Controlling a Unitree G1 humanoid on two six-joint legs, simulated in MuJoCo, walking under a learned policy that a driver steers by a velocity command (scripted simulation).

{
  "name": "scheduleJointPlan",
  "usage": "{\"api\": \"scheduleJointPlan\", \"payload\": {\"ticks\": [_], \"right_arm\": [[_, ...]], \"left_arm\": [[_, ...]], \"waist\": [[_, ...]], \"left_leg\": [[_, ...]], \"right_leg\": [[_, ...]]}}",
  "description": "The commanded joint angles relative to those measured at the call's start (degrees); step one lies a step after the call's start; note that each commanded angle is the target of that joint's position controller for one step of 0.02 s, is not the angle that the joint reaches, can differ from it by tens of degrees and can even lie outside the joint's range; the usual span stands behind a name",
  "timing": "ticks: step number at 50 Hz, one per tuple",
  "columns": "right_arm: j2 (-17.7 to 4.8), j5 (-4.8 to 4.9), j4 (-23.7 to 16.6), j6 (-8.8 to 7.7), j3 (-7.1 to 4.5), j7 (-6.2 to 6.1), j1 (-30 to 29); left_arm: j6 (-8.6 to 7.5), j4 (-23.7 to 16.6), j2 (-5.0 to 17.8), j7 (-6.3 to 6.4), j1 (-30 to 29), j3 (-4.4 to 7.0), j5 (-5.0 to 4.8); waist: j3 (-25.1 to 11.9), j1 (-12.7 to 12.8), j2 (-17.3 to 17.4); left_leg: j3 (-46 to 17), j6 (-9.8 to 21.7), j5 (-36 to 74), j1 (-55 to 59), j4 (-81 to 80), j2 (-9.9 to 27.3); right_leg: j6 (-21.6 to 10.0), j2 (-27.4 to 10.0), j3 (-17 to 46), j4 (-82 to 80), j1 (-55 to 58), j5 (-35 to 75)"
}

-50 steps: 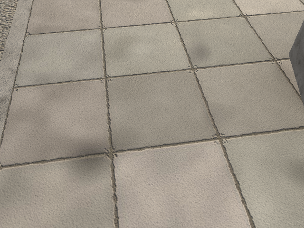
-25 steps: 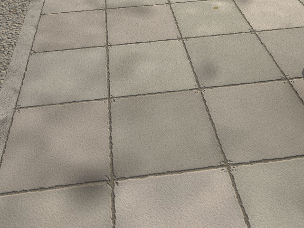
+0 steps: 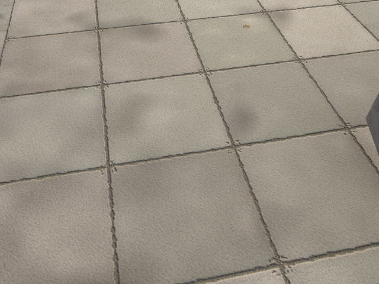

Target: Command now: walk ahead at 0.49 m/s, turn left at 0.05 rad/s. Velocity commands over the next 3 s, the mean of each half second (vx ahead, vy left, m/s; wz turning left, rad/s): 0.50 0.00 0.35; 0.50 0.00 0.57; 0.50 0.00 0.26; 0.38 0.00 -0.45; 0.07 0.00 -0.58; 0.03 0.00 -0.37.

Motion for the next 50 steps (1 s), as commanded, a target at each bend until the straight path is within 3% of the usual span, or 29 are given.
{"api": "scheduleJointPlan", "payload": {"ticks": [1,5,9,11,12,13,14,15,16,17,18,19,21,22,25,31,35,37,39,40,41,42,43,44,45,46,47,48,50], "right_arm": [[-7.46,0.21,-3.17,-0.99,-1.19,-1.11,-2.06],[-9.23,1.2,-2.59,-0.01,-1.61,-2.1,2.78],[-9.45,1.93,-1.92,0.95,-1.94,-2.5,6.17],[-10.03,1.88,-2.15,1.53,-2.37,-2.83,5.7],[-10.06,1.77,-2.43,1.85,-2.47,-2.91,5.01],[-8.79,1.45,-3.06,1.98,-2.06,-2.89,4.24],[-5.63,0.62,-5.07,1.8,-0.94,-2.66,2.64],[0.69,1.33,-6.9,0.69,0.63,-2.62,8.24],[-4.16,2.63,-6.55,-0.02,-0.31,-2.54,8.82],[-8.32,3.31,-7.28,-0.01,-1.54,-2.58,5.12],[-8.19,2.98,-7.64,0.41,-1.82,-2.76,2.59],[-7.4,2.32,-8.13,0.85,-2.12,-2.88,1.0],[-5.29,2.28,-8.56,2.35,-2.47,-2.46,1.47],[-4.14,2.32,-8.94,2.94,-2.4,-2.24,1.42],[-3.69,1.92,-11.36,3.91,-2.6,-2.06,-1.94],[-3.08,1.48,-15.86,3.62,-2.2,-0.26,-12.92],[-3.13,1.73,-19.29,3.67,-1.99,1.11,-19.17],[-4.02,1.77,-20.54,3.78,-2.38,1.63,-19.61],[-6.36,1.73,-20.3,4.09,-3.7,1.66,-14.82],[-8.58,1.92,-18.35,4.11,-5.14,1.46,-6.9],[-12.86,1.91,-15.41,4.4,-7.4,0.45,3.21],[-19.92,2.16,-14.69,4.54,-8.77,-0.68,5.46],[-19.19,1.39,-17.01,3.47,-7.77,-0.37,6.25],[-14.59,0.83,-16.29,2.68,-6.48,0.07,5.77],[-12.4,1.16,-16.38,2.19,-5.84,0.07,2.73],[-10.31,1.4,-17.46,2.03,-5.17,0.08,-2.25],[-8.63,1.06,-18.42,1.97,-4.54,-0.04,-5.39],[-8.22,0.74,-18.96,1.92,-4.33,-0.21,-6.45],[-9.23,1.07,-18.69,1.56,-4.57,-0.77,-5.51]], "left_arm": [[0.15,-2.67,2.65,0.43,1.4,0.74,0.85],[-0.79,-5.31,1.89,-0.22,-8.3,0.43,0.27],[-1.64,-7.35,3.11,-1.48,-13.83,0.45,-0.5],[-2.3,-7.35,5.06,-1.81,-11.92,1.11,-0.58],[-2.57,-6.66,6.12,-1.74,-8.85,1.68,-0.56],[-2.84,-4.7,8.26,-1.39,-1.65,2.86,-0.39],[-3.13,-3.09,12.54,-0.89,8.83,4.14,0.48],[-2.37,-2.19,17.69,-0.91,14.13,5.44,1.26],[-2.46,-2.71,12.42,-1.07,13.67,4.13,1.53],[-2.58,-3.85,8.06,-1.07,9.39,2.91,1.23],[-2.44,-4.48,6.42,-1.24,5.13,2.26,1.0],[-2.25,-4.44,5.15,-1.43,2.21,1.96,0.92],[-2.27,-3.58,3.91,-1.48,0.63,1.71,1.24],[-2.4,-3.01,4.26,-1.38,1.17,1.95,1.26],[-2.49,-1.7,6.22,-0.83,2.58,2.81,1.4],[-1.43,-0.79,8.78,0.26,4.57,3.61,1.12],[-0.21,0.35,10.1,0.36,7.45,4.12,0.14],[0.49,0.32,11.28,0.34,6.96,4.48,-0.31],[1.2,-0.21,13.14,0.6,5.75,4.97,-0.67],[1.72,-0.56,13.58,0.71,4.48,5.02,-0.9],[1.67,-1.24,12.7,0.88,4.72,4.6,-0.5],[0.62,-4.04,4.92,0.26,8.49,2.3,2.09],[-2.27,-6.29,5.0,-0.55,6.96,1.51,0.3],[-3.73,-8.12,8.87,-1.0,-0.9,2.55,-2.04],[-4.27,-8.66,8.37,-0.9,-2.13,2.27,-1.97],[-4.14,-7.61,8.35,-0.34,-1.46,2.47,-0.47],[-3.43,-7.33,9.1,-0.13,-0.07,3.1,0.4],[-2.51,-7.47,9.09,-0.29,0.7,3.34,0.64],[-1.25,-8.33,7.42,-0.29,0.28,3.19,1.34]], "waist": [[3.3,2.49,4.06],[3.35,-0.73,4.3],[3.78,-2.14,5.65],[2.92,-0.26,6.79],[1.68,1.72,7.29],[-2.32,5.1,6.79],[-11.01,9.44,1.81],[-18.17,7.39,-14.76],[-19.17,7.51,-14.14],[-12.34,7.04,-8.28],[-8.34,5.49,-3.86],[-4.92,4.16,-2.39],[-1.8,2.05,-4.26],[-1.18,1.68,-3.86],[0.58,1.55,-1.53],[3.61,4.47,-0.7],[5.69,6.09,-0.75],[5.06,5.03,-1.59],[0.72,1.34,-3.83],[-3.4,-3.38,-3.25],[-8.65,-7.81,-0.3],[-11.88,-3.39,15.59],[-22.43,-3.29,15.12],[-16.25,-5.68,8.66],[-10.47,-3.57,6.73],[-7.09,-0.57,2.37],[-5.59,1.79,2.97],[-4.93,3.0,3.6],[-3.88,3.6,3.36]], "left_leg": [[-12.41,9.91,3.95,-6.49,-11.62,15.85],[-11.35,7.52,3.88,-3.05,-9.88,14.42],[-15.0,6.89,0.15,2.18,-5.37,16.59],[-17.57,5.85,-0.62,4.15,-2.0,17.85],[-17.91,5.07,1.62,4.1,1.25,17.32],[-16.57,3.71,6.7,2.22,8.85,14.47],[-12.72,1.56,1.88,-6.17,25.97,9.87],[-5.27,-2.21,-19.46,-28.19,45.92,1.27],[-12.03,-2.07,-24.78,-34.68,56.71,3.86],[-13.04,-1.54,-19.9,-37.0,59.36,6.47],[-11.59,-1.84,-14.83,-34.83,58.43,9.09],[-11.21,-2.14,-11.29,-33.03,55.56,10.59],[-10.18,-2.46,-7.56,-28.74,52.37,12.34],[-9.61,-2.67,-6.53,-28.63,51.97,12.49],[-10.17,-3.36,-2.03,-32.27,47.86,12.83],[-6.09,-3.23,9.32,-32.32,30.23,12.22],[-2.79,-1.59,5.74,-32.83,24.08,11.56],[-0.23,0.09,0.62,-29.56,22.2,9.75],[3.4,2.41,-4.83,-19.87,21.8,5.34],[4.81,4.22,-3.17,-9.28,18.38,2.32],[1.04,6.59,-0.63,7.89,15.93,1.98],[-25.94,13.91,-1.83,26.88,13.77,17.44],[-52.84,21.49,-12.36,34.14,1.84,25.73],[-46.41,17.36,-8.72,31.36,-0.57,24.03],[-37.9,15.12,-3.88,23.56,0.12,21.86],[-31.36,13.07,1.56,14.46,0.2,19.19],[-27.17,12.03,6.42,7.72,-0.71,17.31],[-25.68,11.79,8.1,3.77,-2.11,16.13],[-22.8,12.25,12.69,-0.4,-3.46,14.89]], "right_leg": [[1.61,-2.33,0.07,-8.6,-0.89,9.23],[2.91,1.42,-1.63,-26.43,2.72,16.93],[3.25,3.44,-0.9,-34.67,5.86,13.85],[2.39,4.13,-0.51,-37.73,10.11,9.68],[1.7,4.79,-1.22,-38.95,14.55,6.93],[0.19,4.96,-1.55,-40.0,24.31,5.31],[-3.52,-4.09,6.76,-39.02,40.1,4.46],[-11.25,-17.36,29.74,-43.36,59.58,-2.4],[-12.49,-18.42,38.94,-47.12,58.71,-7.75],[-9.94,-16.74,29.6,-47.24,52.08,-5.54],[-8.19,-14.04,20.89,-48.4,44.53,-0.35],[-7.32,-11.57,15.49,-50.59,38.62,2.97],[-6.36,-8.39,7.13,-54.05,32.23,7.56],[-6.82,-8.0,4.46,-54.91,31.29,10.57],[-7.94,-8.66,-0.78,-56.29,31.52,16.62],[-6.8,-8.49,-9.52,-57.41,34.36,15.65],[-5.72,-10.28,-12.48,-55.12,40.5,16.88],[-4.69,-10.74,-14.3,-51.29,42.53,26.05],[-3.56,-10.33,-16.16,-41.57,42.81,45.56],[-2.41,-8.7,-17.68,-30.84,40.58,50.76],[0.07,-6.25,-18.07,-15.71,30.22,42.43],[3.41,1.93,-16.66,5.84,5.11,-8.16],[3.59,8.66,-1.58,17.14,-5.77,-23.7],[2.06,5.8,1.93,18.0,-11.75,-18.35],[0.85,3.45,1.45,13.57,-11.61,-12.92],[1.02,1.06,1.62,8.84,-7.1,-9.13],[1.38,-0.41,1.91,4.97,-2.29,-7.09],[1.85,-0.87,1.99,2.89,0.81,-5.96],[3.45,-0.33,0.86,-1.75,2.26,-3.9]]}}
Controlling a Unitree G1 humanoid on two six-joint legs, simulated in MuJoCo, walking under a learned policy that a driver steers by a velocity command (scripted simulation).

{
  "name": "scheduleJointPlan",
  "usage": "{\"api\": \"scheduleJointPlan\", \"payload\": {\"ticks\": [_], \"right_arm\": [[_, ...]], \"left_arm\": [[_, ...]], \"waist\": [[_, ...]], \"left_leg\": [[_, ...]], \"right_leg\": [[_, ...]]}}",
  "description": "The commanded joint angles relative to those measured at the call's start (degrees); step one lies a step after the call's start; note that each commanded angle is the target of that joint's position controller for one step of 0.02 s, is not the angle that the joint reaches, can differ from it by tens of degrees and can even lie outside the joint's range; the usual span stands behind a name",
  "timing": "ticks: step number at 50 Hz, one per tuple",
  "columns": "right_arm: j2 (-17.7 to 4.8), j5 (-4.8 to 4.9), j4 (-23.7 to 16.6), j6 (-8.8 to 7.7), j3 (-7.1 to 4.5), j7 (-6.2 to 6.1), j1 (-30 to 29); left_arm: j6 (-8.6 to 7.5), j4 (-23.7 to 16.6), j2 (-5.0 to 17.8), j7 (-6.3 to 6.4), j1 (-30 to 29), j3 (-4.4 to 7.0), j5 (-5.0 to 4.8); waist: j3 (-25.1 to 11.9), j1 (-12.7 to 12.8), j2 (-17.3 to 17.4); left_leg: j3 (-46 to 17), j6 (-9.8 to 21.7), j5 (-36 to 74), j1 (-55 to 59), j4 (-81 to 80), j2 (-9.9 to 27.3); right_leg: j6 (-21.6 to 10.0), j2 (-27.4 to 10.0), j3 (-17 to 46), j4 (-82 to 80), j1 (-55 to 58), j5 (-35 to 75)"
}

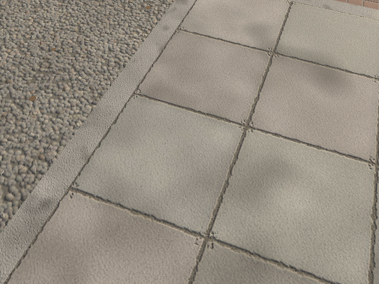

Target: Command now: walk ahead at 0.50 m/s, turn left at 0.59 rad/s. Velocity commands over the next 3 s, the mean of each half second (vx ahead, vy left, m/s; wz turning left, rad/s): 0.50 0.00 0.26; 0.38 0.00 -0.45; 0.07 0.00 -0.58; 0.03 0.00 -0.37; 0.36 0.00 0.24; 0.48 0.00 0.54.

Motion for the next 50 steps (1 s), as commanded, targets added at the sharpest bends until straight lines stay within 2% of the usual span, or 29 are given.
{"api": "scheduleJointPlan", "payload": {"ticks": [1,4,7,11,14,16,17,18,19,20,21,22,23,24,27,29,32,36,38,40,41,42,43,44,45,46,47,48,50], "right_arm": [[-8.04,0.14,-4.78,-1.6,-1.87,-1.07,-1.45],[-8.86,0.43,-3.95,-1.26,-2.08,-2.18,1.96],[-8.82,0.65,-3.34,-0.81,-2.01,-2.62,4.3],[-8.06,0.7,-1.4,-0.64,-1.6,-2.76,7.8],[-8.73,0.26,-0.72,-0.16,-1.73,-3.02,7.91],[-8.78,0.14,-0.91,0.17,-1.61,-2.97,6.26],[-7.67,-0.28,-1.51,0.14,-1.03,-2.83,5.25],[-5.63,-1.39,-2.51,-0.22,-0.06,-2.93,7.1],[-2.73,-0.12,-2.07,-1.12,0.79,-2.62,14.0],[-7.14,0.21,-2.2,-1.87,0.38,-2.32,10.43],[-8.95,0.65,-3.77,-2.45,-0.07,-1.98,3.01],[-8.18,-0.15,-4.7,-2.97,0.16,-1.96,-1.12],[-7.58,-1.15,-5.29,-3.34,-0.02,-1.95,-2.32],[-6.86,-1.59,-5.56,-3.42,-0.09,-1.96,-1.67],[-4.8,-1.77,-6.14,-2.86,0.32,-2.33,-2.03],[-3.68,-1.66,-7.27,-2.66,0.87,-2.53,-6.28],[-2.84,-1.22,-8.23,-3.03,1.32,-2.08,-12.38],[-4.09,-0.32,-9.67,-3.87,0.97,-1.18,-18.01],[-5.73,-0.61,-9.94,-4.35,0.19,-1.1,-17.69],[-7.08,-1.2,-8.74,-4.79,-0.7,-1.4,-12.11],[-9.6,-2.11,-8.15,-4.85,-1.44,-1.91,-6.25],[-13.48,-2.75,-8.01,-4.07,-2.2,-2.56,0.06],[-13.35,-1.73,-6.26,-2.65,-2.22,-2.1,2.65],[-8.79,-1.24,-7.51,-1.89,-1.26,-2.14,-0.17],[-5.94,-1.18,-8.18,-1.31,-0.33,-2.3,-2.98],[-5.14,-1.33,-8.1,-0.81,0.22,-2.18,-6.13],[-4.91,-1.42,-7.76,-0.53,0.36,-2.11,-8.61],[-6.22,-1.93,-7.22,-0.42,0.0,-2.07,-9.73],[-7.51,-2.24,-6.21,-0.52,-0.56,-2.21,-10.7]], "left_arm": [[0.77,-3.72,4.64,0.31,1.95,1.5,1.12],[0.92,-6.15,3.32,0.34,-5.0,0.94,1.14],[0.46,-7.93,2.38,-0.44,-10.85,0.41,0.51],[-0.55,-9.49,3.12,-1.88,-14.52,0.27,0.06],[-1.07,-9.81,4.52,-2.5,-13.26,0.65,-0.1],[-1.2,-8.22,6.13,-2.27,-6.78,1.53,0.08],[-1.25,-6.49,8.02,-2.11,0.72,2.32,0.59],[-1.15,-5.36,11.39,-2.19,10.3,3.05,0.99],[-0.54,-3.06,13.46,-2.92,14.27,3.79,0.43],[-0.25,-3.34,8.52,-3.11,13.54,2.48,-1.56],[0.33,-4.49,6.28,-2.79,9.39,1.79,-1.43],[0.82,-5.39,6.08,-2.71,7.08,1.48,-0.58],[1.05,-5.77,5.65,-2.63,6.02,1.28,-0.29],[1.06,-6.02,5.33,-2.42,5.68,1.04,0.11],[1.11,-5.62,6.0,-1.73,6.86,1.23,-0.53],[1.44,-5.18,7.8,-0.95,8.23,1.85,-0.83],[2.3,-4.48,8.55,-0.17,10.93,2.15,-1.27],[3.42,-3.72,8.23,0.27,14.63,2.12,-1.67],[4.31,-3.92,8.57,0.68,14.3,2.39,-1.54],[5.07,-5.3,7.59,1.07,11.67,2.3,-1.62],[4.9,-7.07,5.29,1.05,9.93,1.63,-1.02],[4.57,-8.14,1.83,1.15,14.07,0.65,0.34],[4.39,-8.7,3.22,0.97,21.78,0.18,-0.81],[5.1,-7.08,7.66,1.19,20.91,1.45,-1.59],[6.06,-8.0,9.3,1.34,15.05,2.1,-1.44],[7.07,-8.45,8.92,1.48,12.9,2.38,-0.96],[7.97,-9.08,8.3,1.58,12.24,2.6,-0.65],[8.66,-9.31,6.45,1.43,12.59,2.23,-0.72],[9.16,-10.32,4.27,1.33,11.86,1.72,-0.88]], "waist": [[-5.66,2.42,2.5],[-3.61,0.1,3.92],[-2.55,-2.28,6.15],[-1.93,-4.34,6.82],[-1.62,-3.54,8.65],[-4.3,-0.01,9.11],[-10.28,3.34,7.83],[-19.12,5.56,-0.19],[-22.38,3.03,-17.93],[-17.23,4.45,-11.84],[-8.81,4.94,-5.8],[-5.07,4.14,-0.24],[-3.33,2.75,1.72],[-4.09,1.32,0.31],[-4.79,0.43,-2.98],[-3.88,1.43,-2.88],[-3.25,3.62,-3.34],[-2.97,5.26,-3.99],[-2.92,4.06,-5.2],[-5.72,0.29,-5.87],[-11.56,-2.42,-3.6],[-19.02,-2.33,8.52],[-25.56,-0.14,21.76],[-20.39,-0.39,13.21],[-14.31,-1.22,8.52],[-10.74,0.07,5.63],[-8.14,1.63,6.38],[-6.44,2.45,8.11],[-6.15,2.78,9.74]], "left_leg": [[-17.31,11.15,16.28,5.86,-12.76,14.77],[-15.02,9.17,14.61,5.09,-12.67,12.57],[-14.79,6.9,8.61,4.63,-11.77,11.1],[-17.49,6.32,7.24,9.75,-8.57,13.97],[-19.66,5.52,12.57,15.94,-5.33,16.86],[-17.13,3.83,28.59,17.78,1.39,15.21],[-14.05,2.34,33.68,15.16,11.22,12.46],[-10.15,-0.06,19.96,3.52,28.65,7.62],[-6.12,-4.51,-18.88,-17.54,45.78,-0.12],[-9.5,-4.03,-21.36,-25.65,50.64,3.42],[-8.1,-3.88,-15.93,-28.27,50.22,5.88],[-6.66,-3.89,-12.26,-26.85,47.46,7.49],[-6.2,-4.28,-9.81,-25.12,43.11,8.93],[-6.04,-4.73,-8.36,-22.02,39.69,9.97],[-3.83,-7.08,-7.73,-19.03,30.89,9.7],[-3.1,-8.31,-2.45,-17.98,23.1,8.96],[-3.17,-8.98,8.09,-13.81,12.27,6.98],[-4.01,-8.83,10.44,-9.51,4.96,4.69],[-4.36,-7.79,7.44,-7.0,1.35,3.51],[-3.72,-5.37,11.41,2.04,-4.19,4.34],[-7.94,-2.22,18.8,14.04,-2.3,11.08],[-19.9,3.67,39.58,30.69,2.86,24.62],[-36.0,11.99,37.63,37.74,2.1,35.11],[-33.39,10.61,28.82,31.48,-0.13,32.01],[-24.41,8.06,26.95,25.1,-1.05,28.28],[-18.87,6.84,27.21,18.3,-2.54,25.2],[-15.32,6.28,26.14,12.42,-4.09,23.32],[-11.32,6.12,25.77,6.86,-6.52,21.29],[-7.02,7.11,26.41,4.35,-8.91,20.61]], "right_leg": [[1.71,-1.18,0.76,-6.25,-5.09,5.41],[2.89,0.89,0.37,-18.41,-6.65,15.44],[2.52,3.61,0.17,-30.2,-3.53,23.18],[0.93,4.36,0.13,-36.21,-2.03,24.57],[-1.62,4.64,-0.86,-38.43,-1.68,17.67],[-4.59,6.88,-3.88,-41.42,6.82,15.26],[-7.5,4.71,-1.6,-40.03,18.54,18.23],[-13.26,-4.67,11.97,-37.79,36.14,22.12],[-21.4,-14.45,37.11,-45.62,51.11,9.93],[-19.66,-13.85,41.84,-49.37,49.65,-2.52],[-17.17,-11.72,33.88,-50.37,41.76,-1.3],[-16.15,-9.3,28.4,-51.45,34.53,4.76],[-15.77,-7.41,25.31,-52.35,30.01,10.58],[-15.4,-5.62,22.87,-53.16,27.6,14.88],[-16.07,-3.37,17.98,-54.56,23.46,21.55],[-15.51,-2.38,15.64,-55.11,20.74,22.29],[-13.3,-0.54,13.87,-54.35,18.2,19.72],[-12.19,-1.23,17.51,-51.07,19.71,15.19],[-10.6,-0.98,20.07,-46.48,22.26,19.88],[-7.34,2.09,19.67,-38.52,22.04,25.17],[-4.86,4.82,17.13,-28.41,16.94,22.33],[-1.36,10.92,10.01,-11.82,3.96,-3.96],[0.41,11.62,6.55,1.0,-7.17,-24.13],[2.04,7.51,7.33,6.91,-10.22,-19.31],[3.06,6.21,4.9,8.17,-11.3,-15.23],[3.84,4.62,3.7,6.89,-9.88,-12.62],[4.08,3.11,3.21,4.55,-7.83,-10.76],[4.3,3.04,1.38,3.05,-4.14,-8.58],[4.57,2.96,-0.38,-1.38,-2.09,-5.17]]}}
Over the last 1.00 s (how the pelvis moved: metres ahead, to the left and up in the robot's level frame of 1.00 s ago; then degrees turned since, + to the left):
0.48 0.09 -0.01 31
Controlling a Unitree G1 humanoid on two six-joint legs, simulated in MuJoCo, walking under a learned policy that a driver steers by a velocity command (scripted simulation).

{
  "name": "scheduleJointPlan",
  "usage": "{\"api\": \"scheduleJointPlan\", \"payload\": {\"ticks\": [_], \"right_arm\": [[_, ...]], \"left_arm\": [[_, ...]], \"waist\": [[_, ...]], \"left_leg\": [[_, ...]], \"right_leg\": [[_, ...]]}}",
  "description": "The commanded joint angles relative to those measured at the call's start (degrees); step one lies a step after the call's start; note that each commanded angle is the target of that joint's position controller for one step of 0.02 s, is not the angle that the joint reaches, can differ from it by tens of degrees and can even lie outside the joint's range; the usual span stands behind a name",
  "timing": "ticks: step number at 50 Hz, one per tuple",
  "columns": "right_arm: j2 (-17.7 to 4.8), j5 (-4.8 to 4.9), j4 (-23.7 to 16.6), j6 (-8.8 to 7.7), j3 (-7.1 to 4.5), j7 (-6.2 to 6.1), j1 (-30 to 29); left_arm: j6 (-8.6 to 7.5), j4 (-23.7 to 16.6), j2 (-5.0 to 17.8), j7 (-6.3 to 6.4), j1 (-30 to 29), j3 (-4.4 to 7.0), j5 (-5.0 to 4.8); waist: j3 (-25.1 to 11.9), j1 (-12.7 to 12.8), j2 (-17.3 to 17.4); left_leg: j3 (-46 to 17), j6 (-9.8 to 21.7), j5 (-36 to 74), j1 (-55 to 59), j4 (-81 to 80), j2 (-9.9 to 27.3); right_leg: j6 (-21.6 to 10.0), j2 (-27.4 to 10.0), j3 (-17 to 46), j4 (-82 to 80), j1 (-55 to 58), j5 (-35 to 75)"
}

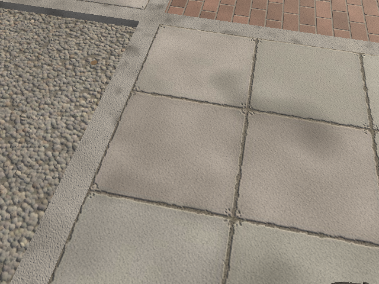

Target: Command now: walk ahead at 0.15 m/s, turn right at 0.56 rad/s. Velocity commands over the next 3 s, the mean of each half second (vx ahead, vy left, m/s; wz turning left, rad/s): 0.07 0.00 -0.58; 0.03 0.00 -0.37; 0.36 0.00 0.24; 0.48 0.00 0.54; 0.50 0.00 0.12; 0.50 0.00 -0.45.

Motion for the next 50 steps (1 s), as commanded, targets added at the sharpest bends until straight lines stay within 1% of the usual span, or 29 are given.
{"api": "scheduleJointPlan", "payload": {"ticks": [1,4,8,10,12,13,14,15,16,17,18,19,20,22,26,31,34,35,36,37,38,39,40,41,42,45,47,49,50], "right_arm": [[-9.11,-0.18,-1.99,-0.28,-2.64,-0.45,-1.26],[-10.33,0.59,-1.08,0.45,-3.02,-0.95,-2.05],[-12.58,1.55,0.18,1.46,-3.62,-0.72,-1.32],[-13.59,2.27,0.86,1.73,-3.94,-0.46,-0.36],[-13.66,3.24,1.47,2.03,-3.99,-0.46,-0.38],[-12.15,3.11,2.53,2.11,-3.66,-0.41,2.16],[-9.4,1.31,2.64,2.16,-2.88,-0.2,4.5],[-7.37,-0.86,-0.57,2.12,-1.77,-0.3,3.22],[-10.19,0.0,-0.85,2.05,-2.62,-0.49,-0.92],[-11.03,1.45,-0.94,2.31,-2.96,-0.56,-1.47],[-10.84,1.51,0.13,2.59,-3.11,-0.98,-0.34],[-11.24,0.94,0.43,2.88,-3.27,-1.42,-0.4],[-11.1,0.65,0.65,3.08,-3.32,-1.46,0.09],[-9.81,0.99,1.1,3.15,-2.98,-1.27,1.3],[-8.09,1.21,0.57,3.14,-2.17,-1.06,-0.99],[-8.85,1.72,0.0,2.6,-2.42,-0.1,-1.45],[-8.52,1.64,0.84,1.97,-2.55,0.64,2.06],[-8.73,1.18,1.14,1.84,-2.7,0.74,3.25],[-11.59,0.08,0.58,1.9,-3.2,0.51,3.99],[-15.92,-0.9,0.55,2.42,-3.9,0.29,1.96],[-13.21,-1.54,-0.33,2.07,-3.4,0.16,1.69],[-11.91,-0.87,-0.94,1.85,-2.92,-0.15,0.15],[-10.91,0.02,-1.06,1.86,-2.63,-0.4,-1.72],[-9.91,0.94,-1.11,1.81,-2.29,-0.51,-2.49],[-8.85,1.25,-0.85,1.84,-1.77,-0.63,-2.26],[-7.68,0.91,0.0,2.63,-1.26,-0.64,-1.32],[-8.98,1.04,0.86,3.31,-1.53,-0.63,1.72],[-12.68,1.78,1.35,3.94,-2.41,-0.59,4.37],[-13.06,2.28,1.42,4.07,-2.41,-0.62,4.61]], "left_arm": [[0.67,-4.29,1.64,-0.03,3.41,0.61,0.13],[0.67,-5.73,1.61,-0.88,0.19,0.3,0.43],[1.11,-8.13,3.01,-2.15,-4.26,0.59,0.26],[1.4,-9.38,3.67,-2.68,-5.54,0.96,0.26],[1.36,-9.24,3.64,-3.0,-3.94,1.39,0.34],[1.22,-8.74,5.14,-2.63,-2.25,2.12,0.54],[1.0,-8.97,10.59,-1.65,0.44,3.74,0.57],[0.7,-10.86,15.94,-1.18,0.17,4.3,1.78],[-0.47,-10.39,12.6,-1.7,2.58,3.53,2.48],[-1.38,-9.94,11.26,-1.84,0.74,2.87,2.39],[-1.67,-9.98,9.8,-1.6,-2.4,2.63,1.4],[-1.42,-10.47,8.51,-1.3,-4.89,2.09,0.55],[-1.09,-10.92,8.29,-1.0,-6.61,1.75,0.6],[-0.7,-11.25,8.28,-0.61,-7.23,1.69,1.22],[-0.25,-10.88,9.07,0.1,-6.12,2.15,0.82],[0.35,-10.94,9.42,-0.34,-6.43,2.38,0.71],[0.73,-10.9,8.14,-0.37,-8.04,1.83,0.2],[0.81,-10.51,7.21,-0.24,-7.38,1.5,0.0],[0.67,-10.21,4.86,-0.2,-5.22,0.75,0.64],[0.19,-11.12,3.63,-0.25,-3.54,0.44,0.82],[-0.37,-10.93,7.73,0.04,-5.09,1.62,1.64],[-0.4,-9.86,10.2,0.01,-4.75,2.71,1.01],[-0.02,-8.35,9.41,0.09,-3.68,2.84,0.79],[0.44,-7.59,7.87,0.29,-3.1,2.57,0.97],[0.73,-7.05,5.96,0.3,-2.91,2.03,0.95],[0.64,-7.29,1.67,-0.12,-4.74,0.25,0.79],[0.42,-7.57,-0.25,-0.53,-6.89,-0.84,0.67],[0.04,-7.12,2.04,-0.81,-6.59,-0.25,-0.03],[-0.39,-6.18,2.36,-0.92,-5.0,-0.12,-0.07]], "waist": [[-6.37,0.44,10.08],[-8.42,-0.24,8.79],[-7.32,-1.61,9.47],[-6.82,-1.89,9.83],[-6.91,-0.46,9.21],[-7.45,-0.3,7.02],[-9.11,-0.57,-4.17],[-9.16,-1.14,-17.67],[-13.39,3.27,-10.37],[-11.42,1.84,-7.43],[-10.13,0.09,-4.39],[-9.23,-0.72,-3.74],[-9.24,-1.83,-4.31],[-10.16,-2.54,-4.81],[-9.91,-1.1,-5.72],[-8.62,-0.32,-7.64],[-9.4,-2.08,-7.59],[-9.28,-2.6,-6.47],[-9.73,-1.55,-0.23],[-6.05,1.67,14.39],[-5.77,-1.02,15.94],[-4.82,-0.79,12.19],[-4.14,0.19,9.82],[-3.59,0.22,9.45],[-3.62,0.01,9.1],[-5.02,-0.85,11.25],[-6.03,-3.46,13.58],[-4.01,-4.35,14.56],[-2.86,-3.44,13.59]], "left_leg": [[-8.23,12.67,25.85,6.93,-9.38,15.41],[-4.7,12.71,23.41,7.98,-9.65,16.46],[-2.05,11.26,16.05,8.62,-8.85,17.48],[-2.06,10.05,14.54,10.94,-6.7,18.48],[-0.12,7.21,12.1,11.1,-1.71,17.39],[2.16,4.27,8.45,8.79,3.23,15.04],[7.38,-0.79,-2.66,-0.36,16.79,9.78],[6.68,-5.57,-29.88,-18.19,32.57,1.15],[-3.07,-5.52,-31.02,-19.9,41.9,0.58],[-4.84,-4.69,-26.65,-20.5,44.1,1.6],[-5.42,-4.36,-22.0,-20.54,42.51,2.54],[-5.78,-4.54,-18.92,-20.0,40.24,2.95],[-5.22,-4.93,-16.6,-16.72,39.94,2.22],[-4.77,-5.59,-13.89,-13.7,36.56,0.69],[-5.92,-6.04,-12.06,-10.51,24.73,-0.67],[-6.68,-4.83,-13.0,-4.76,15.14,-2.39],[-5.05,-2.97,-6.85,2.24,3.45,-1.89],[-5.19,-1.72,-0.77,6.99,-2.41,-0.49],[-12.49,1.26,2.87,12.2,-5.33,7.86],[-24.16,9.08,10.88,11.83,-7.87,16.92],[-30.83,15.79,12.09,8.0,-9.45,22.87],[-27.83,15.72,11.12,7.66,-8.99,21.09],[-23.11,13.11,9.72,7.81,-7.94,17.58],[-20.3,11.41,9.78,9.01,-7.16,15.49],[-18.17,11.08,12.86,9.64,-6.48,14.36],[-12.25,10.1,15.25,11.57,-5.34,10.7],[-12.26,9.87,-0.22,11.06,-7.3,9.72],[-15.48,10.41,-14.19,8.69,-8.86,10.84],[-16.21,10.07,-18.6,6.53,-9.04,10.91]], "right_leg": [[0.8,-3.27,-0.23,-3.84,-1.71,5.29],[0.01,-4.31,-0.82,-12.18,1.7,11.44],[-1.83,-3.77,-3.03,-21.04,5.8,12.65],[-3.26,-3.08,-4.06,-25.96,7.04,11.17],[-5.42,-1.09,-6.07,-35.86,12.52,16.04],[-7.11,-0.09,-5.09,-40.57,18.14,21.5],[-10.76,-8.56,6.99,-44.01,27.92,39.97],[-22.64,-21.93,26.77,-43.91,34.23,53.03],[-26.08,-22.2,27.17,-45.24,32.7,51.57],[-23.26,-19.01,21.84,-45.18,30.85,48.74],[-19.78,-15.72,18.14,-44.87,29.03,44.23],[-17.9,-14.16,16.59,-44.95,27.12,42.29],[-17.41,-12.69,15.04,-45.11,23.81,43.46],[-17.43,-11.2,14.32,-45.43,22.24,42.66],[-17.39,-10.41,17.26,-45.1,21.94,34.38],[-16.99,-9.57,23.84,-44.93,19.6,27.64],[-14.79,-8.07,24.15,-41.75,19.39,28.41],[-12.62,-6.28,23.05,-40.22,17.19,25.03],[-9.22,-2.57,19.12,-34.28,12.2,15.16],[-5.61,6.93,7.83,-26.18,2.91,-0.6],[-2.81,5.41,7.16,-13.58,2.04,-9.13],[-1.93,4.77,8.2,-5.91,1.09,-7.08],[-1.03,4.58,8.3,-2.96,0.73,-4.25],[-0.19,4.45,8.59,-1.74,-0.31,-1.85],[0.53,4.33,8.63,-1.51,0.16,-0.27],[1.67,1.85,3.32,-14.34,5.45,1.61],[1.34,0.76,-0.87,-25.48,11.16,1.65],[-0.01,2.34,-4.14,-33.31,14.53,3.34],[-1.55,2.81,-5.07,-39.55,17.79,7.46]]}}
Over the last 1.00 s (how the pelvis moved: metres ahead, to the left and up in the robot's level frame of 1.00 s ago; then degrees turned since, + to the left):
0.49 0.01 0.00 -11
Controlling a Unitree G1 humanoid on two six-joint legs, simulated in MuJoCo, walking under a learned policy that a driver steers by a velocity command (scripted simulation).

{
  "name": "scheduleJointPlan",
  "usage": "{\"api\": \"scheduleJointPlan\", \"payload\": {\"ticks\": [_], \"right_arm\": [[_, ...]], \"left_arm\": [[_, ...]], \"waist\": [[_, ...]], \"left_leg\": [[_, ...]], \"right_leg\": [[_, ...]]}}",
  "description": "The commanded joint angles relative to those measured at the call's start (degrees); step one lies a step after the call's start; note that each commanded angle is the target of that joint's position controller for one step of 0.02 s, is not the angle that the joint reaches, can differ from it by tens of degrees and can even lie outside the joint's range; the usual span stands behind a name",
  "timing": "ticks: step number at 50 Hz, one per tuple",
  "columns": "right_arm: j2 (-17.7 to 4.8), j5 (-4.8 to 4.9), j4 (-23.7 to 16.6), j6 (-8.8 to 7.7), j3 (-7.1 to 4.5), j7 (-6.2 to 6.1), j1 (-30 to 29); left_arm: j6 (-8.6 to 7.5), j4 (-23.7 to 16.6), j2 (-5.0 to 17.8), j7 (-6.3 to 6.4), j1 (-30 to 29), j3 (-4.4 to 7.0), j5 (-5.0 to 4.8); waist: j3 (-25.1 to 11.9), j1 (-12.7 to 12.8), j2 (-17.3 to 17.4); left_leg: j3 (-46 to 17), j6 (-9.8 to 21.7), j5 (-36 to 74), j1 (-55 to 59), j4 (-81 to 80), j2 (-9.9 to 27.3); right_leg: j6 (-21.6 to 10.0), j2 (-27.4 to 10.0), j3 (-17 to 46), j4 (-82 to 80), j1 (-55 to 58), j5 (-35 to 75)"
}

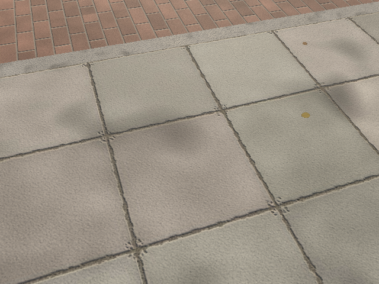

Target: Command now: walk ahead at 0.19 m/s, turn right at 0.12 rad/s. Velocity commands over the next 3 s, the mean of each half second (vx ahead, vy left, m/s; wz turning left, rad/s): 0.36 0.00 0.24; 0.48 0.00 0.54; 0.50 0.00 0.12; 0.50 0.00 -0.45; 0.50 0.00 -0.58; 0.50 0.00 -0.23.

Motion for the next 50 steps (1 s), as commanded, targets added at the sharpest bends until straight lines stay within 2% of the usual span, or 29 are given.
{"api": "scheduleJointPlan", "payload": {"ticks": [1,2,3,4,5,6,7,8,10,12,15,20,22,23,24,25,26,27,28,29,30,32,34,36,41,45,48,49,50], "right_arm": [[-12.38,1.14,-2.49,-0.18,-2.93,-0.25,1.3],[-10.94,1.04,-2.39,-0.74,-2.4,-0.12,1.15],[-7.59,0.33,-3.3,-1.69,-1.26,0.29,-1.44],[-3.39,0.27,-5.49,-3.11,-0.21,0.67,-3.5],[-7.0,1.12,-7.46,-4.14,-0.87,0.67,-8.9],[-9.67,2.16,-7.97,-4.52,-2.07,0.83,-10.19],[-9.48,2.51,-6.7,-4.56,-2.36,1.08,-7.56],[-9.04,2.2,-5.99,-4.62,-2.44,1.39,-5.85],[-7.5,1.82,-5.29,-4.83,-2.25,2.13,-5.69],[-5.83,1.57,-5.17,-4.68,-1.69,2.89,-5.53],[-4.57,1.14,-6.56,-4.13,-0.88,3.52,-8.05],[-6.17,1.16,-9.51,-3.66,-0.89,4.35,-10.86],[-8.26,1.03,-9.46,-3.54,-2.03,4.35,-6.58],[-10.34,1.11,-7.49,-3.37,-3.48,4.08,1.23],[-13.79,1.56,-5.1,-2.99,-5.37,3.31,10.74],[-21.2,1.49,-4.8,-2.77,-7.05,2.22,16.1],[-19.83,1.54,-6.4,-3.47,-5.93,2.46,15.97],[-15.83,0.99,-6.14,-4.17,-4.73,2.65,13.56],[-14.3,0.73,-6.13,-4.51,-4.25,2.6,11.12],[-12.79,0.53,-6.72,-4.52,-3.75,2.48,7.22],[-11.23,-0.17,-7.62,-4.56,-3.21,2.39,4.32],[-10.56,-0.54,-8.71,-4.69,-3.12,2.01,1.74],[-10.65,0.02,-8.0,-5.08,-3.15,1.5,2.53],[-11.22,0.17,-6.98,-5.15,-3.28,0.84,4.54],[-12.31,1.21,-4.57,-4.3,-3.66,-0.31,9.37],[-11.86,1.57,-3.14,-3.26,-3.66,-0.81,12.35],[-11.76,1.16,-3.09,-2.54,-3.89,-0.94,11.36],[-10.36,0.95,-3.28,-2.55,-3.4,-0.72,10.76],[-7.64,0.2,-4.19,-2.75,-2.24,-0.36,10.5]], "left_arm": [[-2.04,-3.13,4.49,-0.23,-0.49,1.03,-0.27],[-2.59,-2.49,4.89,-0.07,1.63,1.05,-0.12],[-3.05,-1.55,5.86,0.23,6.4,1.2,0.1],[-3.4,0.09,11.58,0.14,10.54,2.89,1.04],[-4.15,0.24,12.7,-0.41,12.11,3.44,1.33],[-5.24,0.68,10.08,-0.22,11.93,2.66,1.93],[-6.15,0.75,8.18,0.0,10.98,2.07,1.62],[-6.72,0.95,7.28,0.08,9.89,1.88,0.88],[-7.21,1.13,6.05,0.22,8.84,1.54,0.94],[-7.39,1.02,6.13,0.14,7.53,1.72,1.22],[-7.66,1.83,7.55,-0.04,7.39,2.26,0.71],[-7.31,4.17,10.22,-0.3,8.99,3.35,-0.54],[-6.69,4.3,11.66,-0.13,8.01,3.7,-0.52],[-6.21,4.18,11.59,0.13,7.66,3.55,-0.4],[-6.2,3.65,10.12,0.56,9.06,2.79,0.17],[-7.02,0.11,4.19,0.39,12.17,0.73,1.64],[-9.05,-0.31,3.45,-0.05,10.93,-0.26,0.92],[-10.07,-1.55,8.55,-0.69,4.9,1.08,-1.53],[-10.71,-2.32,8.59,-0.77,2.32,0.85,-1.9],[-10.95,-2.02,8.2,-0.33,1.53,0.84,-0.44],[-10.55,-1.6,8.26,-0.03,2.4,1.25,0.6],[-9.23,-0.96,7.46,-0.21,4.18,1.28,1.23],[-8.27,-0.96,6.56,-0.07,3.54,1.1,1.86],[-8.13,-2.39,5.69,0.17,-1.27,0.77,2.04],[-9.39,-4.71,3.44,-0.93,-12.65,-0.23,1.21],[-10.47,-5.59,5.01,-2.32,-16.19,0.24,0.49],[-10.94,-4.36,6.93,-2.43,-11.11,1.28,0.24],[-11.21,-2.84,8.23,-2.09,-5.24,2.1,0.61],[-11.36,-2.06,10.49,-1.64,2.86,2.78,1.65]], "waist": [[-0.65,-0.1,11.12],[-1.24,1.15,9.57],[-2.92,3.53,5.76],[-3.38,3.96,-8.42],[1.72,7.65,-11.88],[5.81,7.32,-9.71],[6.31,5.9,-8.72],[6.19,5.14,-8.3],[5.74,4.84,-5.86],[4.21,4.46,-5.07],[4.41,5.26,-5.17],[6.33,5.13,-4.48],[2.46,1.74,-5.08],[-2.65,-2.57,-4.19],[-8.43,-6.64,-2.13],[-14.94,-5.25,13.6],[-24.64,-4.89,14.28],[-16.24,-6.15,9.07],[-9.7,-4.55,6.64],[-5.54,-2.1,2.54],[-3.77,0.31,3.54],[-3.02,2.39,5.73],[-1.8,2.68,4.88],[0.07,1.25,4.16],[0.86,-3.11,5.16],[0.53,-3.77,5.85],[-1.12,-0.66,8.75],[-4.54,2.36,8.34],[-12.75,6.16,5.67]], "left_leg": [[-13.21,9.71,-14.75,-1.23,-11.28,9.89],[-12.75,7.84,-15.02,-5.29,-9.77,9.27],[-9.69,5.06,-13.33,-11.83,-2.72,6.91],[2.44,0.7,-11.58,-20.79,10.33,-1.83],[2.38,-0.11,-16.36,-27.72,18.24,-0.85],[-1.14,0.42,-16.04,-32.82,26.25,1.88],[-2.52,1.12,-13.76,-35.3,29.95,2.81],[-3.36,1.5,-10.02,-37.66,31.03,3.58],[-4.24,1.25,-2.84,-36.58,30.05,3.82],[-2.21,-0.3,3.12,-32.41,26.43,3.48],[0.31,-1.86,9.52,-25.83,18.18,3.59],[3.18,1.77,7.49,-21.06,10.25,2.57],[6.43,4.41,4.69,-12.96,8.63,-0.91],[8.2,5.97,5.44,-2.19,7.27,-3.9],[5.72,7.91,5.45,13.14,7.6,-4.92],[-23.68,16.86,-5.63,32.86,2.45,10.61],[-49.78,22.09,-18.11,36.88,-11.08,18.45],[-43.82,18.48,-19.11,31.67,-13.93,17.79],[-36.33,16.6,-15.57,23.69,-13.51,15.87],[-29.91,15.09,-8.89,15.1,-13.16,13.41],[-24.84,14.15,-3.09,8.61,-13.85,10.76],[-21.25,14.87,2.16,2.44,-16.23,8.47],[-17.72,15.44,6.79,-0.94,-17.22,7.34],[-16.15,15.02,9.34,-1.23,-17.46,6.53],[-15.01,11.91,8.38,0.11,-14.97,4.5],[-20.55,11.27,9.18,6.65,-9.51,6.53],[-23.31,9.68,16.8,10.07,-4.13,7.76],[-21.37,8.25,22.97,9.55,1.54,5.38],[-18.27,6.42,20.08,4.12,14.54,2.67]], "right_leg": [[-3.43,3.02,-6.14,-16.01,6.26,6.27],[-5.5,1.17,-3.66,-16.63,12.01,6.96],[-7.97,-4.41,3.13,-17.3,19.39,5.96],[-13.0,-12.1,15.9,-20.19,21.55,-6.37],[-18.47,-19.86,27.42,-28.05,18.29,-12.08],[-19.68,-21.31,28.76,-29.69,17.6,-13.09],[-18.43,-19.75,25.68,-29.75,19.29,-12.0],[-17.07,-18.56,22.02,-30.01,21.49,-8.27],[-14.8,-16.28,13.4,-30.85,21.13,4.78],[-13.8,-14.21,5.75,-31.33,18.53,12.83],[-13.2,-13.28,-1.34,-31.72,13.8,17.25],[-12.0,-16.57,-5.63,-30.03,15.3,21.36],[-10.37,-16.18,-8.93,-21.21,16.77,42.58],[-8.71,-14.18,-11.94,-10.2,14.93,52.95],[-6.54,-11.79,-13.31,3.81,6.72,51.8],[-1.81,-4.01,-12.91,28.69,-16.39,17.22],[-1.71,2.39,0.82,39.17,-23.74,-8.9],[-2.91,-0.87,3.72,41.55,-29.63,-4.78],[-4.39,-3.48,2.44,38.51,-29.95,-0.33],[-4.73,-5.82,1.91,33.79,-27.38,3.58],[-4.81,-7.43,2.21,29.93,-23.12,6.53],[-3.79,-7.66,1.65,27.44,-19.29,9.58],[-2.07,-7.1,0.71,23.67,-19.26,12.51],[-0.6,-6.45,0.54,16.75,-21.96,18.45],[0.25,-2.26,-0.15,-2.84,-17.82,30.36],[-1.1,-0.41,1.46,-9.93,-15.6,27.92],[-3.82,0.13,0.6,-12.01,-8.69,20.84],[-5.88,-0.02,-0.66,-14.52,0.19,22.39],[-9.75,-6.95,5.11,-11.87,15.25,21.45]]}}
Over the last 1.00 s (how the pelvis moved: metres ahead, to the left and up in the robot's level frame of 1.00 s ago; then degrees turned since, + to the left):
0.06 -0.02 0.00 -28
